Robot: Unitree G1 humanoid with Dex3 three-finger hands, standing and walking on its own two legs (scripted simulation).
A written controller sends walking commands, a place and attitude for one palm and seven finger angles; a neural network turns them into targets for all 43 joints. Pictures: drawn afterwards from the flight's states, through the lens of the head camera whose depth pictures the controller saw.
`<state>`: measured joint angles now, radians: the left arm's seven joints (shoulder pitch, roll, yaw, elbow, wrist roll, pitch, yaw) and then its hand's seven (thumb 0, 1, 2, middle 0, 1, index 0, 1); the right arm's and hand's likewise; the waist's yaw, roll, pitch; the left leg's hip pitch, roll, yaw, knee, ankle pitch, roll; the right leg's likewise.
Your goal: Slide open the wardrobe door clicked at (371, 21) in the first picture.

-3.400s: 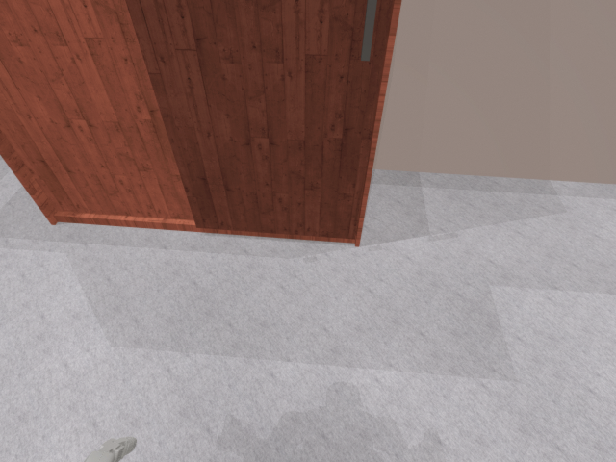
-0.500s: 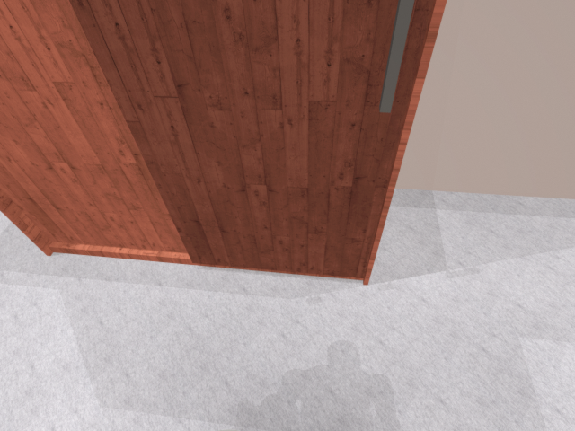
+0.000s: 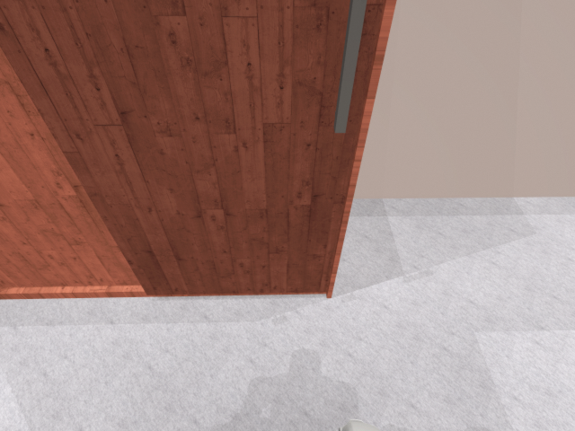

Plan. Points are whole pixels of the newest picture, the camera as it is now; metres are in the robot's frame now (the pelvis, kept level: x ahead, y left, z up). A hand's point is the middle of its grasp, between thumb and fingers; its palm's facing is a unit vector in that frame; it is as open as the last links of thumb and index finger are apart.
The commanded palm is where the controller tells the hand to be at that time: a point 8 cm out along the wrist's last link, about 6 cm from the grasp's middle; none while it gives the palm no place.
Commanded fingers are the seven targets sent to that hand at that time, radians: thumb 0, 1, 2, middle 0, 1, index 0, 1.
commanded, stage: take the last steps up to it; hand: right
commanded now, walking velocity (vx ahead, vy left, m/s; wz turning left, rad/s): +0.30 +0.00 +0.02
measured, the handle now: (346, 67) +0.70 -0.09 +0.18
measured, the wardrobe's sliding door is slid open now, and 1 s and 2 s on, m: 0.00 0.00 0.00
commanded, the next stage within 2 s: come to a stop and stand still in 0.44 s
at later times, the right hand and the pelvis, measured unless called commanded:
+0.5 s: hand (423, 368) +0.27 -0.23 -0.17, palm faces -0.03 +0.98 -0.20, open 7.3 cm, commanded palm none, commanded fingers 0.00 -0.90 -0.90 0.20 0.30 0.20 0.30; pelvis +0.16 -0.05 +0.00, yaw +3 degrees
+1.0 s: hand (419, 357) +0.29 -0.24 -0.18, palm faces +0.02 +0.97 -0.25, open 7.3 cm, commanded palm none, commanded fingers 0.00 -0.90 -0.90 0.20 0.30 0.20 0.30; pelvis +0.20 -0.04 -0.01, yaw +2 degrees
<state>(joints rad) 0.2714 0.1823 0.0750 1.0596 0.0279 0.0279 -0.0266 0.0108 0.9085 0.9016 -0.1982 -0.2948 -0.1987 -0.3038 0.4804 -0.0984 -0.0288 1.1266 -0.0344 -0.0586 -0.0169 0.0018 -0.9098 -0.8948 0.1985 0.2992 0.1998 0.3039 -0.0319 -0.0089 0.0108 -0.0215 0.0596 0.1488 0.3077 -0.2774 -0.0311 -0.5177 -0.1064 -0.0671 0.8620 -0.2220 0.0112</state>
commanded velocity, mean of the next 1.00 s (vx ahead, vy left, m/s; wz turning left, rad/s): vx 0.02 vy -0.01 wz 0.03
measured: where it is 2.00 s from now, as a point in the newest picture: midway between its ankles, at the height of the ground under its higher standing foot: outside the picture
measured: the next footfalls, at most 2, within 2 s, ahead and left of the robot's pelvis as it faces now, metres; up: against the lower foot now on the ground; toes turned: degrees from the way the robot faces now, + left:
right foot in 0.10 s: +0.13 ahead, -0.15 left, +0.00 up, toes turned -9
left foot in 0.60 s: +0.32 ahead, +0.09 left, +0.00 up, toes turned +11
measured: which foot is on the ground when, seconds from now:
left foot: down 0.00-0.12, up 0.14-0.58, down 0.60-1.00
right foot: up 0.00-0.08, down 0.10-0.60, up 0.62-1.00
